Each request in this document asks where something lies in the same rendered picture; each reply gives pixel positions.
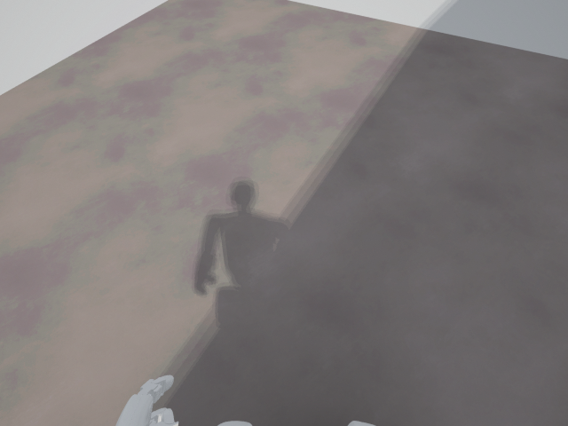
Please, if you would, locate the robot left hand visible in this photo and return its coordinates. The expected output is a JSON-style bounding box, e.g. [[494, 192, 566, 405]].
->
[[115, 375, 178, 426]]

